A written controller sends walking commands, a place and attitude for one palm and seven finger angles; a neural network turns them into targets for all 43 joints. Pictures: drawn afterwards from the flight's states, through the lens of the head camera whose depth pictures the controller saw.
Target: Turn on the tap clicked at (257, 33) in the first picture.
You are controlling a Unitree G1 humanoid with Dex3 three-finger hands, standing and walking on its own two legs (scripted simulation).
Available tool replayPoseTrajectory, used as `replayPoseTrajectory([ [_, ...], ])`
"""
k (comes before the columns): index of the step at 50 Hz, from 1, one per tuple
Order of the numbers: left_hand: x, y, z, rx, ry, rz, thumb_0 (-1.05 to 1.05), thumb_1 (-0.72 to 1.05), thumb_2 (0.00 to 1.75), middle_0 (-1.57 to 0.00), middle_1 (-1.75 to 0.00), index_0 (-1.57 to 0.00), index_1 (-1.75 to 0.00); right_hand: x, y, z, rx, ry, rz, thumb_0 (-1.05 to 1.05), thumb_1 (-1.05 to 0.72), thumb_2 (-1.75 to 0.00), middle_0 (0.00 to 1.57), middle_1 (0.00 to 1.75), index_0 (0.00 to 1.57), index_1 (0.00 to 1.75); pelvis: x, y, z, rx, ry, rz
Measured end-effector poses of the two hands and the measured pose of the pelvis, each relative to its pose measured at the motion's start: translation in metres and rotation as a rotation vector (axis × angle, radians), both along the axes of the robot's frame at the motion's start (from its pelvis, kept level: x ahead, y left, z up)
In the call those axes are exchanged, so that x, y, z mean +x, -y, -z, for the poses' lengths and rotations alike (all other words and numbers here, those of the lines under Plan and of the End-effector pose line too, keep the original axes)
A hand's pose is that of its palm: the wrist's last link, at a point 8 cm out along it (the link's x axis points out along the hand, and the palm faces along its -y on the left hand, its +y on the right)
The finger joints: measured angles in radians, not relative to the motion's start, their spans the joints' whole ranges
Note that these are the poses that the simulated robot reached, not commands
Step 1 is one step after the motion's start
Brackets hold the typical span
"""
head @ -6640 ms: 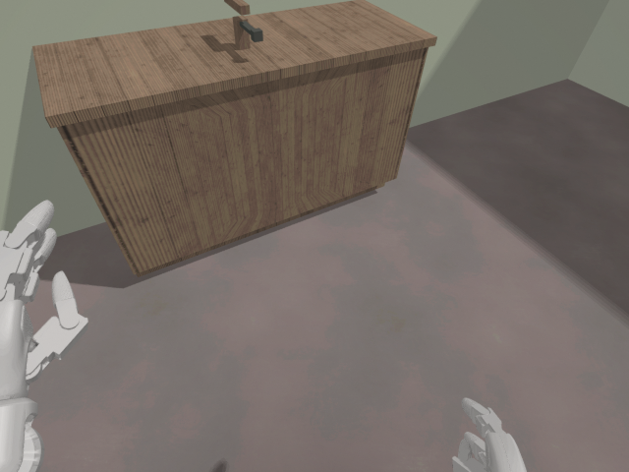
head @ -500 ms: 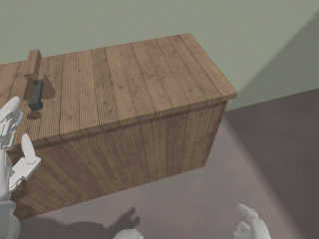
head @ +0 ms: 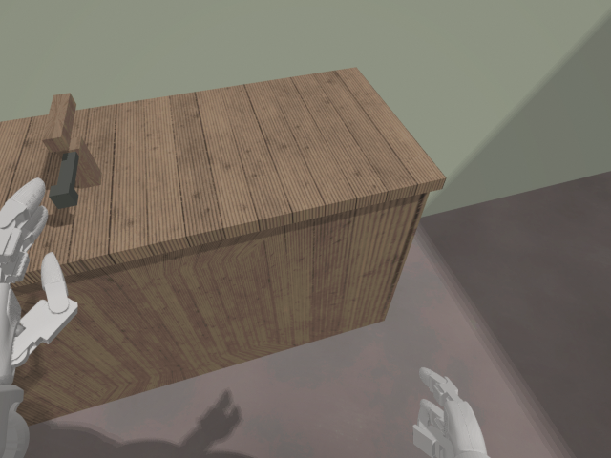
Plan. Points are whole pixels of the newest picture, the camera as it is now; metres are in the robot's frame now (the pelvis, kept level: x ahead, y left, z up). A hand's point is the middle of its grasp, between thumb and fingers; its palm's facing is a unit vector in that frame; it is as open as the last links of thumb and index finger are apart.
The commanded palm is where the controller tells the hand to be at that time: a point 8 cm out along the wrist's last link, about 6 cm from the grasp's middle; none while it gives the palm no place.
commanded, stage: come to a stop and stand still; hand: left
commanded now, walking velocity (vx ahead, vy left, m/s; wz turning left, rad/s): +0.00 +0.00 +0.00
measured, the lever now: (64, 195) +0.45 +0.42 +0.06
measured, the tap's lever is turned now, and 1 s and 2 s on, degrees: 0 0 0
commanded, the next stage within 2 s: look again from close up in 1.10 s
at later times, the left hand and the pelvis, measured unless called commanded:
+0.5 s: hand (55, 353) +0.17 +0.23 +0.17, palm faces +0.39 -0.85 -0.37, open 7.4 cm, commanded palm +0.12 +0.28 +0.18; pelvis -0.04 +0.00 +0.00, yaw +0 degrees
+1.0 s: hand (38, 336) +0.19 +0.26 +0.16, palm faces +0.40 -0.84 -0.36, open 7.4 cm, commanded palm +0.14 +0.30 +0.18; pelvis -0.03 +0.02 +0.01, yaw -1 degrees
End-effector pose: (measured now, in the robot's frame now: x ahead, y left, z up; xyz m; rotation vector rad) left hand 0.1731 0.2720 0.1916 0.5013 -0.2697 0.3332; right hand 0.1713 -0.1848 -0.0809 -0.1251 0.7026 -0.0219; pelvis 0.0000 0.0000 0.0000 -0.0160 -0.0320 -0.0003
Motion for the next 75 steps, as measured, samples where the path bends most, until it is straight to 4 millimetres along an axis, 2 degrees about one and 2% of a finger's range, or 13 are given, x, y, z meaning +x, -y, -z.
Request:
replayPoseTrajectory([
  [5,-0.014,0.005,0.009,-0.053,-0.027,-0.032,0.01,0.88,0.90,-0.21,-0.30,-0.22,-0.30,-0.023,0.026,0.008,-0.051,-0.058,0.032,0.01,-0.90,-0.89,0.20,0.30,0.21,0.30,-0.008,0.005,0.000,0.012,-0.006,0.002],
  [10,-0.022,0.000,0.011,-0.070,0.014,-0.037,0.01,0.88,0.90,-0.21,-0.30,-0.22,-0.30,-0.045,0.052,0.006,-0.137,-0.098,0.080,0.01,-0.90,-0.89,0.20,0.30,0.21,0.30,-0.017,0.006,0.001,0.011,0.006,-0.009],
  [17,-0.032,-0.002,0.011,-0.060,0.020,-0.034,0.01,0.89,0.90,-0.21,-0.30,-0.21,-0.30,-0.061,0.064,-0.009,-0.173,-0.058,0.106,0.01,-0.91,-0.90,0.20,0.30,0.20,0.30,-0.030,0.007,-0.003,0.012,0.003,0.005],
  [24,-0.040,0.001,0.012,-0.065,0.009,-0.013,0.01,0.89,0.90,-0.21,-0.30,-0.21,-0.30,-0.067,0.055,-0.008,-0.147,-0.034,0.101,0.01,-0.90,-0.90,0.20,0.30,0.20,0.30,-0.038,0.003,-0.003,0.004,0.001,0.008],
  [33,-0.040,-0.016,0.019,-0.077,-0.024,-0.042,0.01,0.88,0.90,-0.21,-0.30,-0.21,-0.30,-0.071,0.030,-0.003,-0.123,-0.067,0.074,0.01,-0.90,-0.90,0.20,0.30,0.20,0.30,-0.040,-0.007,-0.004,0.000,-0.003,0.006],
  [40,-0.035,-0.022,0.018,-0.077,-0.017,-0.045,0.01,0.89,0.90,-0.21,-0.30,-0.21,-0.30,-0.063,0.017,-0.003,-0.112,-0.066,0.052,0.01,-0.90,-0.89,0.20,0.30,0.21,0.30,-0.036,-0.014,-0.005,0.004,-0.005,0.006],
  [52,-0.023,-0.026,0.018,-0.085,-0.014,-0.037,0.01,0.89,0.90,-0.21,-0.30,-0.21,-0.30,-0.039,0.016,-0.011,-0.126,-0.029,0.054,0.01,-0.90,-0.89,0.20,0.30,0.21,0.30,-0.025,-0.019,-0.005,0.001,-0.015,0.010],
  [60,-0.018,-0.025,0.017,-0.086,-0.010,-0.031,0.01,0.89,0.90,-0.21,-0.30,-0.21,-0.30,-0.031,0.020,-0.014,-0.137,-0.020,0.059,0.01,-0.90,-0.89,0.20,0.30,0.20,0.30,-0.020,-0.019,-0.005,0.002,-0.019,0.008],
  [63,-0.003,-0.050,-0.007,0.081,0.078,-0.032,0.01,0.88,0.90,-0.22,-0.30,-0.22,-0.30,-0.032,0.018,-0.011,-0.154,-0.029,0.006,0.01,-0.90,-0.90,0.20,0.30,0.20,0.30,-0.024,-0.015,-0.003,-0.006,-0.028,-0.003],
  [65,0.004,-0.066,-0.013,0.050,0.125,-0.067,0.01,0.88,0.90,-0.21,-0.30,-0.22,-0.30,-0.034,0.017,-0.011,-0.133,-0.026,0.000,0.01,-0.90,-0.90,0.20,0.30,0.20,0.30,-0.026,-0.017,-0.003,-0.004,-0.023,0.008],
  [67,0.007,-0.066,-0.010,0.000,0.128,-0.069,0.01,0.89,0.90,-0.21,-0.30,-0.21,-0.30,-0.035,0.016,-0.013,-0.113,-0.005,0.011,0.01,-0.90,-0.89,0.20,0.30,0.20,0.30,-0.025,-0.023,-0.004,0.000,-0.018,0.019],
  [72,0.002,-0.040,0.013,-0.058,0.020,0.047,0.01,0.89,0.90,-0.20,-0.30,-0.21,-0.30,-0.039,0.011,-0.018,-0.104,0.021,0.058,0.01,-0.90,-0.90,0.20,0.30,0.20,0.30,-0.015,-0.036,-0.006,0.008,-0.019,0.029],
  [75,0.001,-0.042,0.025,-0.065,-0.024,0.062,0.01,0.89,0.90,-0.21,-0.30,-0.21,-0.30,-0.038,0.006,-0.019,-0.120,0.007,0.059,0.01,-0.90,-0.90,0.20,0.30,0.20,0.30,-0.011,-0.038,-0.006,0.008,-0.018,0.023],
])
